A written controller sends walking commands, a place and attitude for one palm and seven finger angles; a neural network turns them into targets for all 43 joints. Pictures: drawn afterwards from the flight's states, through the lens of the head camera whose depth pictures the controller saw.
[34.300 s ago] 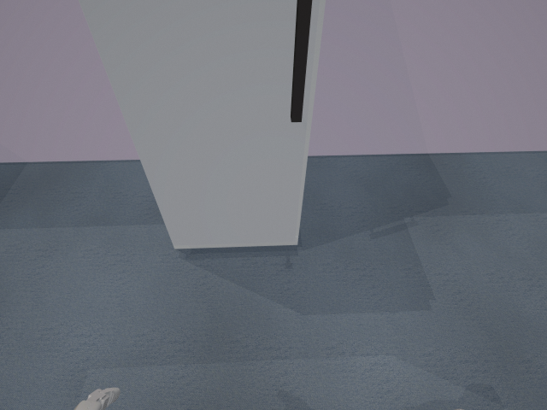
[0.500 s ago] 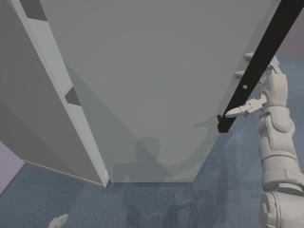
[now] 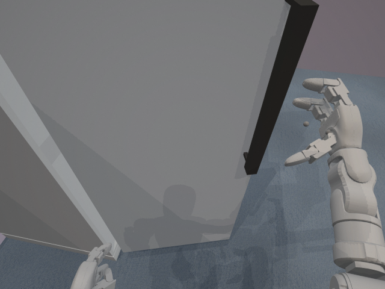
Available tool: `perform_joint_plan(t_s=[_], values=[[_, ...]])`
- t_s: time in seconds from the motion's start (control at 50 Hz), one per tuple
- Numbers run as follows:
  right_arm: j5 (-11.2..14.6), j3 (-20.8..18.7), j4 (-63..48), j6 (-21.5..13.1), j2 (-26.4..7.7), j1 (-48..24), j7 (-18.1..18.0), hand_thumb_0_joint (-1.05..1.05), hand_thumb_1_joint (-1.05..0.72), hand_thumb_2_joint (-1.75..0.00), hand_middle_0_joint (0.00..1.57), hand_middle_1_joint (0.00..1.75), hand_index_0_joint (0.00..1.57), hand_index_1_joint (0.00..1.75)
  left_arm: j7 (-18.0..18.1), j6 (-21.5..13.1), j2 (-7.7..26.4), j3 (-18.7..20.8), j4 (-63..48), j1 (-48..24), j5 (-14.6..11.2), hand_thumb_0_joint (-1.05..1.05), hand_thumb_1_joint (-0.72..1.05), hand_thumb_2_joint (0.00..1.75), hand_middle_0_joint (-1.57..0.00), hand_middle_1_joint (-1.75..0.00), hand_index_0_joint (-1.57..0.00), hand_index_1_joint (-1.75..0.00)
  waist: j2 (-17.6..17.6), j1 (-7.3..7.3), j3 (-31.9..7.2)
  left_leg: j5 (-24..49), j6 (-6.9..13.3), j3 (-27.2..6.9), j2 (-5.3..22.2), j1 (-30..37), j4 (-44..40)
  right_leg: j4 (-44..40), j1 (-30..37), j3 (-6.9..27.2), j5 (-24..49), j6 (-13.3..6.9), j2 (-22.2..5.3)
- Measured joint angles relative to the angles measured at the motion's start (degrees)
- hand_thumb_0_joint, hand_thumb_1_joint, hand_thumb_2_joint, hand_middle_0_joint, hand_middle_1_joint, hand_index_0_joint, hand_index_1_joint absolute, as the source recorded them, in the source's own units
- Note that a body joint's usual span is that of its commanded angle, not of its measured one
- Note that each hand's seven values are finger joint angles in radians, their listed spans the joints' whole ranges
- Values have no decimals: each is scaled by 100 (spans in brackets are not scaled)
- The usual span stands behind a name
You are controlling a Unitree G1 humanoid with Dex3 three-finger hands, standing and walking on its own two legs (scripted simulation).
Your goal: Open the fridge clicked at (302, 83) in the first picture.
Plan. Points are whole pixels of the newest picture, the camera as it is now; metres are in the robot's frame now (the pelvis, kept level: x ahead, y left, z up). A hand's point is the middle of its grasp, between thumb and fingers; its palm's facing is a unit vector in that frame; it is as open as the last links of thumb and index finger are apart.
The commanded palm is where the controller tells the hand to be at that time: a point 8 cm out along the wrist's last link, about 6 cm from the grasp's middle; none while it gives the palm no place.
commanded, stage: slip the hand off the handle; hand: right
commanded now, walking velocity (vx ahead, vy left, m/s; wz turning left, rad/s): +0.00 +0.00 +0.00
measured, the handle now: (265, 105) +0.45 -0.12 +0.17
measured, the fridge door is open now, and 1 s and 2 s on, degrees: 72 72 72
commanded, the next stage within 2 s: draw the hand back to the body in 0.80 s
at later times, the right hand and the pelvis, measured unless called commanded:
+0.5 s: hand (322, 152) +0.31 -0.19 +0.19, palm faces +0.07 +0.99 -0.09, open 14.7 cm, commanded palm +0.28 -0.24 +0.19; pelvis -0.02 +0.02 +0.00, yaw +0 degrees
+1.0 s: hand (335, 176) +0.27 -0.20 +0.18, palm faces +0.06 +0.99 -0.09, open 14.7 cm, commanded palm +0.23 -0.24 +0.19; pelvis -0.01 +0.04 +0.00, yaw -1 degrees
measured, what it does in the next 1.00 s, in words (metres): stands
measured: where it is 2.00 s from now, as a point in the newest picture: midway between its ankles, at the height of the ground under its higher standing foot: outside the picture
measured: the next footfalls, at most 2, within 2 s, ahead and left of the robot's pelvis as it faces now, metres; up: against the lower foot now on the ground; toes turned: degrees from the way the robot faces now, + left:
none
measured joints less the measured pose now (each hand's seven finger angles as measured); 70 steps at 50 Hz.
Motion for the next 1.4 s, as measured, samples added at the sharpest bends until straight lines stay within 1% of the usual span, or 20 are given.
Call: perform_joint_plan(t_s=[0.1,0.16,0.26,0.36,0.4,0.46,0.56,0.64,0.72,0.84,0.94,0.96,1.02,1.08,1.12,1.16,1.24,1.28,1.32,1.4], values=[[-47,-127,-104,11,-88,67,-32,-2,56,-20,25,115,25,115,7,16,-26,-21,-49,32,35,1,91,90,-20,-30,-20,-30,-6,30,-1,10,-5,-25,5,8,2,1,17,-25,2,-5,5],[6,-177,-269,-14,-119,186,33,-2,55,-20,25,115,25,115,-16,37,-13,-13,-50,115,40,1,91,90,-20,-30,-20,-30,-35,19,-27,19,-3,-34,1,35,-8,-11,49,-34,9,-2,0],[163,-143,-667,62,-37,597,199,-2,55,-20,25,115,25,115,-42,83,36,-3,-23,228,-1,1,91,90,-20,-30,-20,-30,-94,-27,-63,25,1,-32,-6,115,-11,-39,140,-33,28,8,-8],[201,-149,-1030,224,54,1090,172,-2,55,-20,25,115,25,115,5,88,63,-26,-32,165,-27,1,91,90,-20,-30,-20,-30,-112,-45,-3,43,37,-24,-30,170,23,-68,226,-24,77,41,-31],[186,-164,-1110,232,62,1188,112,-2,55,-20,25,115,25,115,43,48,66,-34,-40,111,-27,1,91,90,-20,-30,-20,-30,-108,-56,53,53,61,-1,-41,184,40,-70,243,-1,104,63,-42],[174,-230,-1215,137,24,1264,62,-2,56,-20,25,115,25,115,101,-22,64,-56,-34,14,-15,1,91,90,-20,-30,-20,-30,-86,-78,119,74,102,32,-68,198,54,-82,262,33,147,100,-69],[253,-310,-1207,-31,-100,1227,202,-2,56,-20,25,115,25,115,172,-143,88,-83,-10,-97,-34,1,91,90,-20,-30,-20,-30,-97,-113,139,94,167,112,-113,225,54,-89,272,113,190,166,-112],[385,-355,-1170,61,-191,1321,434,-2,56,-20,25,115,25,115,206,-201,129,-89,-34,-135,-66,1,91,90,-20,-30,-20,-30,-162,-119,104,95,203,144,-141,244,42,-111,292,146,202,203,-140],[528,-416,-1372,189,-161,1631,586,-2,55,-20,25,115,25,115,205,-274,158,-76,-81,-124,-66,1,91,90,-20,-30,-20,-30,-204,-135,76,66,225,142,-156,256,63,-133,327,143,192,227,-156],[615,-582,-1916,157,-87,2186,624,-2,55,-20,25,115,25,115,176,-374,156,-67,-94,-100,-23,1,91,90,-20,-30,-20,-30,-174,-196,79,-11,254,148,-177,278,133,-108,372,149,137,259,-177],[641,-635,-2066,146,-131,2228,645,-2,56,-20,25,115,25,115,233,-456,172,-67,-29,-122,-35,1,91,90,-20,-30,-20,-30,-190,-267,139,-43,263,222,-185,322,139,-29,356,224,92,268,-183],[677,-632,-2041,275,-159,2190,696,-2,56,-20,25,115,25,115,254,-464,178,-79,-9,-131,-64,1,91,90,-20,-30,-20,-30,-198,-287,143,-41,262,228,-185,332,127,-31,359,231,91,266,-183],[710,-597,-2079,1181,-278,2131,835,-2,56,-20,25,115,25,115,328,-448,212,-123,-14,-148,-155,1,91,90,-20,-30,-20,-30,-265,-311,122,-5,244,233,-171,433,13,-121,444,237,119,249,-169],[776,-599,-2245,2002,-407,2244,983,-2,55,-20,25,115,25,115,341,-468,231,-166,-72,-192,-201,1,91,90,-20,-30,-20,-30,-336,-279,36,19,212,203,-139,499,-73,-222,524,206,143,214,-138],[858,-670,-2429,2316,-461,2394,1054,-2,55,-20,25,115,25,115,313,-483,220,-186,-127,-229,-206,1,91,90,-20,-30,-20,-30,-350,-254,-18,19,192,176,-121,536,-104,-271,576,178,148,195,-121],[954,-783,-2643,2403,-470,2559,1071,-2,55,-20,25,115,25,115,271,-504,192,-198,-180,-250,-200,1,91,90,-20,-30,-20,-30,-330,-252,-65,10,177,152,-108,579,-118,-299,630,153,139,182,-110],[1024,-917,-3059,2355,-356,2803,987,-2,55,-20,25,115,25,115,189,-554,157,-201,-245,-263,-196,1,91,90,-20,-30,-20,-30,-273,-324,-108,-13,157,145,-94,689,-131,-275,722,146,97,162,-95],[989,-892,-3223,2410,-289,2897,945,-2,55,-20,25,115,25,115,164,-553,157,-208,-258,-278,-199,1,91,90,-20,-30,-20,-30,-249,-364,-108,-18,144,157,-81,735,-135,-250,748,157,82,148,-81],[902,-804,-3344,2537,-237,2977,898,-2,55,-20,25,115,25,115,159,-529,165,-220,-272,-305,-204,1,91,90,-20,-30,-20,-30,-242,-394,-77,-15,129,174,-64,774,-140,-224,764,174,78,132,-64],[766,-610,-3576,2775,-198,3160,805,-2,54,-21,25,114,25,114,190,-490,146,-252,-294,-369,-179,1,91,90,-20,-30,-20,-30,-233,-406,29,16,100,190,-29,817,-156,-215,786,188,107,100,-28]])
